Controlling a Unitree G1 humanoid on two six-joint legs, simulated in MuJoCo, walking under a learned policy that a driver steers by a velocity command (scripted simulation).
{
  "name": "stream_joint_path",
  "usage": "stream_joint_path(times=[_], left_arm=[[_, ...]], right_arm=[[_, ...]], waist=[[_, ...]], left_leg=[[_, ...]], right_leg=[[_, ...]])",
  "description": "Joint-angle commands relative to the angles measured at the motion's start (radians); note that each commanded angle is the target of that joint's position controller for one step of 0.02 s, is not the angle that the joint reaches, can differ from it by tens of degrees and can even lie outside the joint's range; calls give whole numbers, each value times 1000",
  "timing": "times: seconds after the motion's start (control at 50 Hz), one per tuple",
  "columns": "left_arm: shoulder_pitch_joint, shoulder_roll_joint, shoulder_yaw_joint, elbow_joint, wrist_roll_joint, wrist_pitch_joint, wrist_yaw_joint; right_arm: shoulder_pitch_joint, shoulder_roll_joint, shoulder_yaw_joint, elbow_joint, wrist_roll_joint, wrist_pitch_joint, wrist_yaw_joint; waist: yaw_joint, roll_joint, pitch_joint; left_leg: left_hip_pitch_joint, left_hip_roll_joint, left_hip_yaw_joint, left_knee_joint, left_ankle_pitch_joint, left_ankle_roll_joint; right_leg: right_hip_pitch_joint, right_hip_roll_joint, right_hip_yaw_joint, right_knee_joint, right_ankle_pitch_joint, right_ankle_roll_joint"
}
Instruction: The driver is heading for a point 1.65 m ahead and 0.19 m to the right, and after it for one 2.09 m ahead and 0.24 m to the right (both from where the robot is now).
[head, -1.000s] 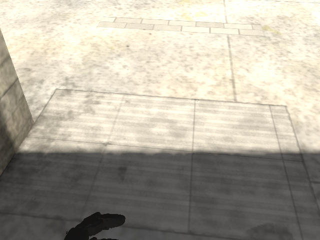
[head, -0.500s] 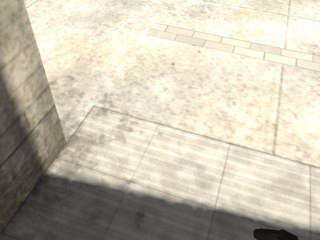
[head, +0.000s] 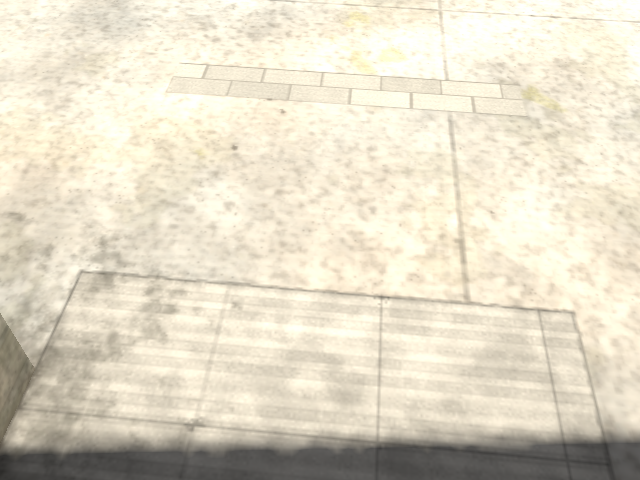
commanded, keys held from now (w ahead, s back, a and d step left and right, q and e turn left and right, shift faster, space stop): e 0.40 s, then no key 0.10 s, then q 0.50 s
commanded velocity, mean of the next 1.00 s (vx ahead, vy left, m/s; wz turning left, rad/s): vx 0.00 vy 0.00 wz -0.17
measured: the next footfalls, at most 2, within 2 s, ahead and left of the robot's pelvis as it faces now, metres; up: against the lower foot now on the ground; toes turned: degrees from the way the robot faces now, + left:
right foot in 0.14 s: +0.07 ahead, -0.15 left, +0.00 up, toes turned -11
left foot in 0.56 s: +0.12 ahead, +0.08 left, +0.00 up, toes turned -17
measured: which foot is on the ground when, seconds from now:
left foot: down 0.00-0.14, up 0.16-0.54, down 0.56-0.94, up 0.96-1.00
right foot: up 0.00-0.12, down 0.14-1.00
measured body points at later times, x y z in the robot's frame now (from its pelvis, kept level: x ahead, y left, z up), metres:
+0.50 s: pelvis +0.03 -0.04 -0.01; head +0.04 -0.05 +0.44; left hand +0.27 +0.16 -0.07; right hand +0.16 -0.32 -0.09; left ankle +0.08 +0.10 -0.71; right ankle +0.03 -0.14 -0.74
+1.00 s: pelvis +0.03 -0.03 -0.02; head +0.04 -0.04 +0.43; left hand +0.22 +0.22 -0.10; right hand +0.18 -0.30 -0.09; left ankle +0.06 +0.08 -0.71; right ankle +0.03 -0.15 -0.74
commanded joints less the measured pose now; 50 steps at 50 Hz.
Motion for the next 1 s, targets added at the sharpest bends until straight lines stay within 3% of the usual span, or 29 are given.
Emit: stream_joint_path(times=[0.02, 0.06, 0.1, 0.12, 0.14, 0.16, 0.18, 0.2, 0.22, 0.24, 0.28, 0.34, 0.44, 0.5, 0.54, 0.56, 0.58, 0.6, 0.62, 0.64, 0.68, 0.76, 0.82, 0.88, 0.92, 0.94, 0.96, 0.98, 1.0], left_arm=[[-33, 35, -2, -96, -2, -6, -24], [-37, 49, 3, -113, -10, -4, -31], [20, 55, 12, -107, 2, -11, -40], [69, 99, 31, -97, 13, -20, -37], [127, 203, 65, -110, 22, -32, -25], [119, 276, 78, -154, 24, -38, -19], [134, 220, 64, -161, 18, -55, -26], [76, 203, 55, -166, 13, -53, -18], [23, 186, 52, -184, 6, -48, -13], [-29, 173, 44, -200, -5, -41, -8], [-64, 151, 31, -211, 2, -37, -1], [-24, 154, 32, -205, 7, -36, 6], [-20, 165, 39, -205, 0, -17, 7], [-17, 145, 27, -189, -7, -12, -3], [-43, 77, -2, -176, -11, -12, -2], [-17, 19, -21, -162, 0, -23, -2], [58, -19, -30, -142, 27, -35, -3], [38, 17, -22, -140, 34, -43, 2], [4, 60, -9, -121, 36, -46, 7], [-53, 71, -3, -115, 32, -44, 11], [-80, 80, 5, -121, 25, -40, 23], [-70, 58, 7, -102, 22, -50, 33], [-76, 45, 10, -101, 17, -55, 27], [-47, 53, 19, -91, 14, -57, 18], [-1, 84, 32, -74, 16, -52, 17], [31, 113, 41, -65, 21, -47, 22], [46, 145, 48, -59, 30, -44, 28], [45, 140, 46, -77, 39, -50, 37], [42, 136, 41, -96, 41, -56, 48]], right_arm=[[-40, -185, -58, -64, 17, -5, 10], [-62, -193, -62, -56, 26, 4, 26], [-78, -182, -61, -38, 46, 15, 29], [-22, -148, -56, -7, 44, 21, 31], [-24, -105, -48, -16, 22, 24, 28], [-129, -99, -38, -91, 5, 21, 15], [-176, -138, -50, -96, 17, 24, 19], [-170, -123, -42, -105, 28, 10, 31], [-149, -105, -38, -88, 16, 6, 36], [-149, -119, -42, -97, -1, 4, 31], [-123, -128, -44, -90, -6, 2, 27], [-124, -92, -26, -102, -1, 1, 14], [-140, -67, -9, -127, 12, 4, 15], [-125, -66, -10, -135, 22, 1, 24], [-70, -28, 0, -121, 14, -10, 36], [-69, -50, 1, -134, -12, -17, 39], [-105, -101, 0, -162, -31, -20, 43], [-164, -59, 9, -153, -27, -21, 51], [-211, -10, 22, -175, -13, -23, 62], [-177, -23, 17, -163, -9, -22, 65], [-147, -111, -7, -167, 7, -23, 61], [-90, -116, -17, -190, 18, -9, 50], [-73, -132, -31, -215, 22, 6, 49], [-95, -132, -36, -245, 30, 19, 49], [-123, -112, -33, -265, 35, 24, 53], [-127, -92, -27, -267, 34, 24, 52], [-111, -91, -28, -263, 29, 22, 54], [-117, -125, -41, -256, 23, 22, 59], [-112, -143, -50, -245, 25, 26, 65]], waist=[[-4, 141, -13], [5, 166, -9], [41, 146, -27], [45, 66, -32], [50, -154, -50], [79, -361, -21], [108, -243, -68], [68, -206, -65], [43, -169, -75], [24, -147, -87], [-5, -96, -132], [8, -80, -158], [35, -150, -138], [44, -177, -118], [1, -149, -120], [15, -74, -135], [98, 119, -137], [115, 279, -91], [99, 221, -49], [62, 179, -28], [48, 169, 14], [27, 176, -24], [19, 153, -58], [38, 105, -81], [57, 0, -88], [61, -112, -81], [62, -240, -72], [83, -238, -82], [80, -135, -79]], left_leg=[[56, 266, -183, -171, 82, 193], [73, 281, -177, -143, 104, 179], [64, 251, -127, -41, 153, 118], [21, 195, -74, 75, 115, 58], [-165, 101, 3, 356, -83, -30], [-442, -59, -49, 573, -433, -103], [-470, -41, -204, 720, -436, -108], [-493, -35, -255, 779, -370, -111], [-495, -28, -273, 784, -307, -107], [-476, -22, -293, 776, -259, -109], [-399, -53, -274, 794, -185, -114], [-394, -68, -276, 686, -157, -116], [-268, -93, -258, 422, -195, -99], [-170, -92, -245, 264, -177, -85], [15, -70, -243, -10, 46, -52], [130, 14, -355, -60, 205, -18], [173, 154, -515, -64, 437, 56], [5, 195, -579, -112, 266, 159], [-63, 113, -526, -124, 80, 128], [-88, 62, -483, -126, -21, 86], [-113, 58, -501, -137, -65, 78], [-37, 66, -556, -78, 83, 123], [-18, 70, -606, -34, 175, 150], [-87, 35, -600, 21, 216, 132], [-212, -35, -509, 123, 155, 70], [-309, -104, -410, 242, 54, 16], [-403, -153, -306, 381, -164, -31], [-456, -112, -283, 609, -398, -66], [-472, -80, -305, 783, -421, -84]], right_leg=[[45, -8, -48, -123, -33, -32], [87, -10, -59, -233, 2, -62], [208, 38, -103, -437, 114, -103], [299, 63, -71, -528, 221, -134], [442, -93, 178, -570, 569, -197], [453, -287, 504, -660, 616, -370], [443, -284, 506, -672, 531, -414], [424, -232, 438, -639, 508, -380], [409, -182, 370, -619, 473, -330], [375, -172, 344, -611, 517, -308], [316, -140, 293, -581, 660, -301], [349, -124, 304, -559, 667, -306], [301, -103, 354, -557, 491, -298], [290, -106, 391, -542, 522, -297], [237, -70, 339, -508, 451, -240], [166, -12, 285, -461, 286, -174], [90, 86, 170, -354, -17, -107], [150, 65, 121, -426, -50, -55], [237, 49, 119, -484, 53, -38], [263, 69, 109, -486, 105, -41], [260, 77, 86, -463, 121, -53], [207, 94, 34, -426, 110, -51], [191, 101, 16, -395, 107, -54], [257, 82, 13, -403, 143, -78], [355, 8, 63, -474, 186, -125], [407, -86, 164, -562, 209, -184], [447, -238, 317, -642, 312, -278], [455, -356, 405, -663, 439, -361], [434, -373, 397, -658, 490, -382]])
